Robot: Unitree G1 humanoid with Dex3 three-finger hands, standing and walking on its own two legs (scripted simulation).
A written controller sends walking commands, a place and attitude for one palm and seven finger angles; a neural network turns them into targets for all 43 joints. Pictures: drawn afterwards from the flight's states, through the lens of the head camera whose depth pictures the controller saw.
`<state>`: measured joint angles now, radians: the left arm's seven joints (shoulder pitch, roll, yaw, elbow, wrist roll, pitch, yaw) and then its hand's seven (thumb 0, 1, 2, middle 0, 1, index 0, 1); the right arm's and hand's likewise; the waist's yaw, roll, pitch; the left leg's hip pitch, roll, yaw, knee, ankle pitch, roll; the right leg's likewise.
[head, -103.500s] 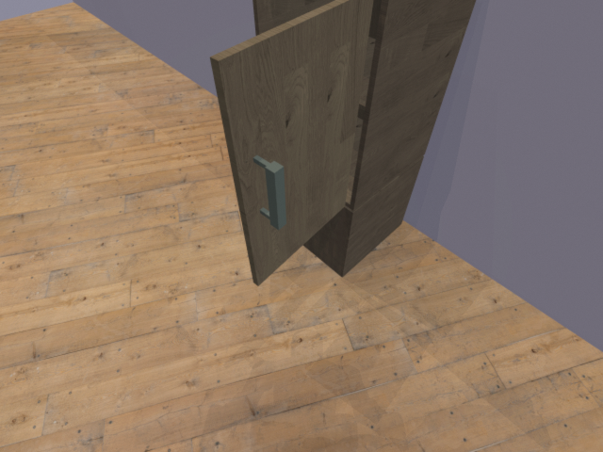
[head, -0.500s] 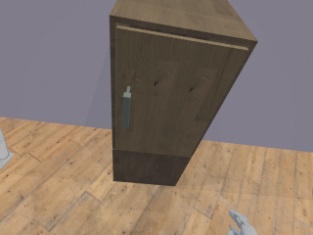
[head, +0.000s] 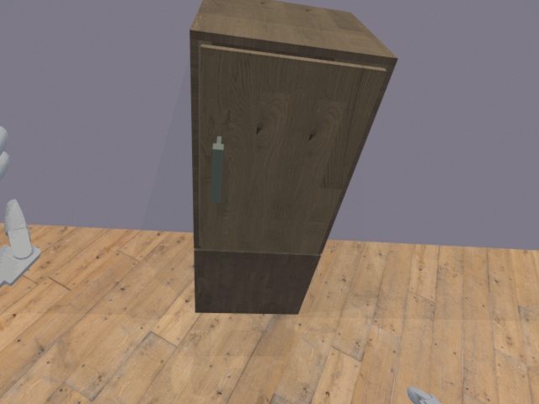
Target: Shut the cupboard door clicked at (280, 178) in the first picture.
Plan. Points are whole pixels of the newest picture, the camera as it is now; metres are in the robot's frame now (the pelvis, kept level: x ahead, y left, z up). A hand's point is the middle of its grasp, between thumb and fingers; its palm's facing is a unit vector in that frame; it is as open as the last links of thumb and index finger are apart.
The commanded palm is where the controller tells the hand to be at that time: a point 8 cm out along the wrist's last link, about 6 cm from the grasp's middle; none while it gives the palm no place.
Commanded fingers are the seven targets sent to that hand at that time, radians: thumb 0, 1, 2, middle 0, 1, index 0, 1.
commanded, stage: stop stepping back and stand still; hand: left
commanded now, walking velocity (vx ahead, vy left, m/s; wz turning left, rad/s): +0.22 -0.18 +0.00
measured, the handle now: (217, 169) +0.62 +0.17 +0.00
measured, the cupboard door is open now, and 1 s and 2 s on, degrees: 0 0 0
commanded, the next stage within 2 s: let the arm hang, fingers relaxed in 1.04 s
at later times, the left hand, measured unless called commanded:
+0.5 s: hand out of the picture +0.15 +0.29 +0.19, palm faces +0.50 -0.81 -0.31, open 7.4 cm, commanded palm +0.09 +0.33 +0.20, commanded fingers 0.00 0.90 0.90 -0.20 -0.30 -0.20 -0.30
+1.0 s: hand (22, 277) +0.18 +0.28 +0.18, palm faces +0.44 -0.80 -0.42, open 7.4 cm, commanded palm +0.12 +0.32 +0.20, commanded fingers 0.00 0.90 0.90 -0.20 -0.30 -0.20 -0.30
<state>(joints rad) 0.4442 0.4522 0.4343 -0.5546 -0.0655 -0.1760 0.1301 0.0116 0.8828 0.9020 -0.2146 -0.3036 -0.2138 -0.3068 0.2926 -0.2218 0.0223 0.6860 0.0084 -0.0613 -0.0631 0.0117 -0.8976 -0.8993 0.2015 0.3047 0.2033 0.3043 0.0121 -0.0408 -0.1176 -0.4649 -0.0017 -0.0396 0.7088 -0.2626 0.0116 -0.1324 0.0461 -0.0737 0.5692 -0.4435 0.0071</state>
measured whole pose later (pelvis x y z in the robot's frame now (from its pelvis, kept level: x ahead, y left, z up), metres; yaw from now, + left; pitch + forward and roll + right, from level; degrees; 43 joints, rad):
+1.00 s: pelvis -0.02 +0.02 +0.02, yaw +0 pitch -1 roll +0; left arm 0.53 0.38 0.39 -0.44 -0.06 -0.14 0.14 0.02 0.89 0.90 -0.21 -0.30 -0.21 -0.31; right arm 0.21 -0.22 0.01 0.63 0.02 -0.06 -0.07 0.01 -0.90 -0.90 0.20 0.30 0.20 0.30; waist 0.00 0.01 -0.02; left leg -0.30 0.05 0.00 0.55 -0.24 -0.03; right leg -0.12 0.03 -0.05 0.50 -0.37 -0.03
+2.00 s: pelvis -0.05 +0.07 +0.02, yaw +1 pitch -2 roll +0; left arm 0.37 0.13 0.01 1.15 0.02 0.01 0.03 0.01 0.91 0.90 -0.20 -0.30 -0.20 -0.30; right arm 0.30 -0.14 0.00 1.12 -0.02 0.02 -0.03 0.01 -0.91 -0.90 0.20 0.30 0.20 0.30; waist 0.00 0.00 0.02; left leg -0.26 -0.02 0.04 0.41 -0.12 0.04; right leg -0.12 -0.05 -0.03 0.44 -0.29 0.03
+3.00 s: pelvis -0.03 +0.04 +0.03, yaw +1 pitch -2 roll +0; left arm 0.32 0.12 0.01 1.14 0.01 0.00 0.03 0.00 0.91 0.90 -0.20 -0.30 -0.20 -0.30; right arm 0.25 -0.15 0.01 1.13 -0.02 0.01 -0.04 0.01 -0.91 -0.90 0.20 0.30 0.20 0.30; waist 0.00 -0.01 0.06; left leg -0.23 0.00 0.02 0.43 -0.16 0.00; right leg -0.06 -0.02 -0.05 0.40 -0.31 0.00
